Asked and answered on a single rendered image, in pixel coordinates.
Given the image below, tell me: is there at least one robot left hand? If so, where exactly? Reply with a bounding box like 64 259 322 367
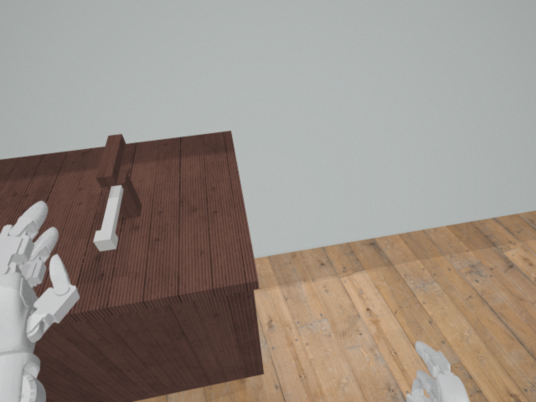
0 201 80 353

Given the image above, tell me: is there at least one counter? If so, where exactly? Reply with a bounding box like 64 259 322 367
0 131 264 402

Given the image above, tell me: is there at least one robot right hand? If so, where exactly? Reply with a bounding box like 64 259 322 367
406 341 470 402

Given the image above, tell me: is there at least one tap lever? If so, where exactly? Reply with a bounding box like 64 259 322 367
93 185 124 251

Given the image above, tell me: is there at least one left robot forearm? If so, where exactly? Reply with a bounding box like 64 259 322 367
0 350 46 402

